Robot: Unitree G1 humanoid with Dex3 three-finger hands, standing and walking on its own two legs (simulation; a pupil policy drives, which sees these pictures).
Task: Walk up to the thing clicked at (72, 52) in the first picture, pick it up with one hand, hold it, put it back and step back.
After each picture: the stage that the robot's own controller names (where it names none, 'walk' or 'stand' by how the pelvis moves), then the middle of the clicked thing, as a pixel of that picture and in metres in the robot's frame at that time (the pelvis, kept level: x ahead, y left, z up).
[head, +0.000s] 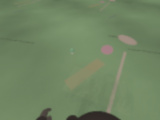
stand; (71, 51) +1.34 +0.42 -0.72
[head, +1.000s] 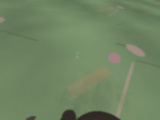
walk; (77, 55) +1.25 +0.19 -0.69
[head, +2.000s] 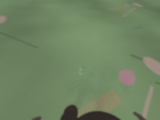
walk; (80, 71) +0.78 +0.12 -0.70
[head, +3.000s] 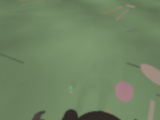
walk; (70, 89) +0.50 +0.22 -0.71
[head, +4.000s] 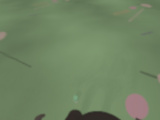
stand; (75, 98) +0.37 +0.19 -0.70
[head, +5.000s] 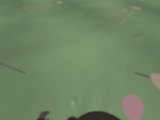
stand; (72, 104) +0.32 +0.20 -0.72
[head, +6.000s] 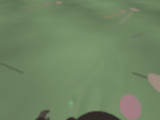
stand; (71, 104) +0.33 +0.21 -0.73
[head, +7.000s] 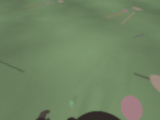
stand; (71, 104) +0.32 +0.20 -0.73
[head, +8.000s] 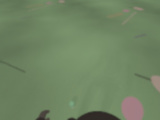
stand; (72, 104) +0.31 +0.20 -0.73
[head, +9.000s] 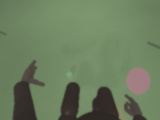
go down; (69, 75) +0.38 +0.19 -0.48
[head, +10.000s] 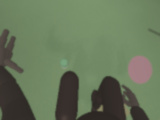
go down; (64, 63) +0.42 +0.23 -0.31
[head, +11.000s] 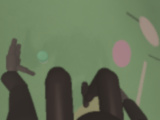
close in; (43, 57) +0.39 +0.26 -0.23
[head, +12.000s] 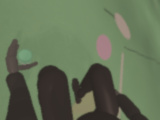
close; (25, 57) +0.39 +0.28 -0.22
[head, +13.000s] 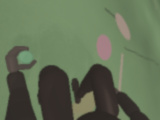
lift; (26, 58) +0.38 +0.28 -0.22
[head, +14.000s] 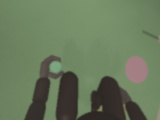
lift; (56, 68) +0.32 +0.25 -0.07
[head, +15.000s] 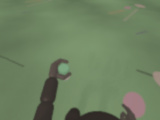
hold; (64, 72) +0.33 +0.18 +0.05
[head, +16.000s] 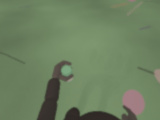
hold; (67, 74) +0.33 +0.17 +0.01
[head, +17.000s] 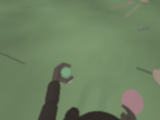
crouch; (67, 76) +0.32 +0.17 +0.00
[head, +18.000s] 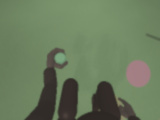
crouch; (61, 60) +0.41 +0.20 -0.08
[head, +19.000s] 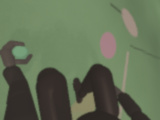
lower; (22, 55) +0.40 +0.29 -0.22
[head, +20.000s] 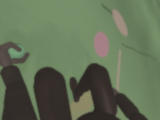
lower; (18, 54) +0.41 +0.29 -0.23
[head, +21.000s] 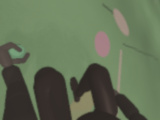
lower; (18, 54) +0.40 +0.30 -0.22
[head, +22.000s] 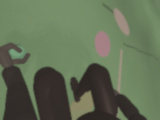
lower; (19, 55) +0.40 +0.30 -0.22
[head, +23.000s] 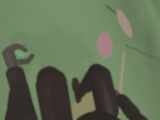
loosen; (23, 55) +0.39 +0.29 -0.22
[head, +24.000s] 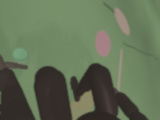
withdraw; (20, 56) +0.39 +0.29 -0.23
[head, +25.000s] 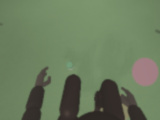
walk; (69, 66) +0.43 +0.21 -0.39
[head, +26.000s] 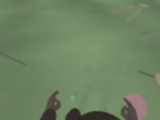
stand; (73, 98) +0.36 +0.17 -0.66
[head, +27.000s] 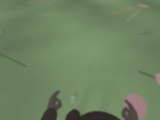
stand; (72, 99) +0.36 +0.19 -0.67
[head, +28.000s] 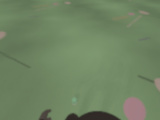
stand; (74, 101) +0.37 +0.17 -0.71
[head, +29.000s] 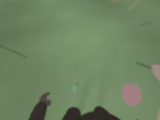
walk; (74, 89) +0.40 +0.15 -0.70
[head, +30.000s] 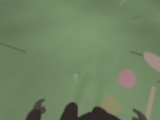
walk; (76, 77) +0.56 +0.16 -0.70
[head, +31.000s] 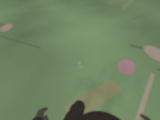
walk; (79, 64) +0.89 +0.25 -0.70
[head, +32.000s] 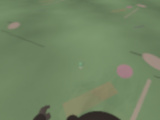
stand; (80, 65) +0.98 +0.19 -0.72
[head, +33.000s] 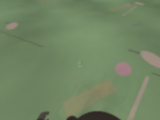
stand; (79, 64) +1.00 +0.21 -0.72
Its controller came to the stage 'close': yes
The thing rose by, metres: 0.71
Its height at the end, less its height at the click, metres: +0.00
